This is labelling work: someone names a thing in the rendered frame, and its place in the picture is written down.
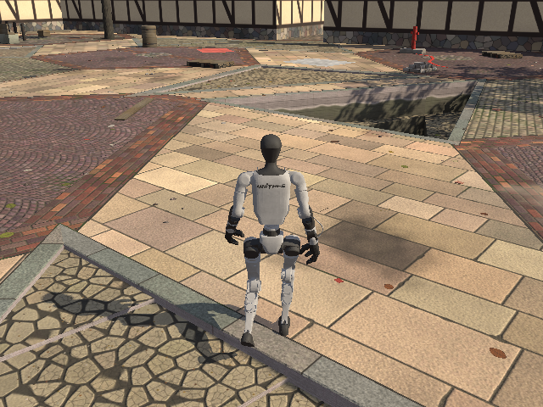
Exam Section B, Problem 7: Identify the robot right upper arm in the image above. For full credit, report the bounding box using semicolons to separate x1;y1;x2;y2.
288;170;311;219

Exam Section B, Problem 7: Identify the robot left shin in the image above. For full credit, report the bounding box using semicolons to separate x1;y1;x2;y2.
244;279;259;334

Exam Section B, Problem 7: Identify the robot left upper arm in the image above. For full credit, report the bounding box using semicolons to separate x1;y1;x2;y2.
231;171;254;218

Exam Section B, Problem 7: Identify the left robot forearm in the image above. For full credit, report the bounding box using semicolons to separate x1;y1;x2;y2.
226;206;240;233

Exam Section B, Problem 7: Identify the robot shin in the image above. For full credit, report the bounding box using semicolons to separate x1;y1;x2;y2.
244;279;259;334
281;269;295;325

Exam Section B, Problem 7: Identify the robot right shin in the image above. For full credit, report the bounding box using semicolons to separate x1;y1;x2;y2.
281;269;295;325

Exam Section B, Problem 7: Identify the right robot hand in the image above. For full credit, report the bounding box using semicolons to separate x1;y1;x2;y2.
299;243;320;265

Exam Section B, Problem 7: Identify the left robot hand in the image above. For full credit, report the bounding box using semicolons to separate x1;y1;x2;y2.
225;229;244;245

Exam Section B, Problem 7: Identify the right robot forearm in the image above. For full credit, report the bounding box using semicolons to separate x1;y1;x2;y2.
302;205;318;245

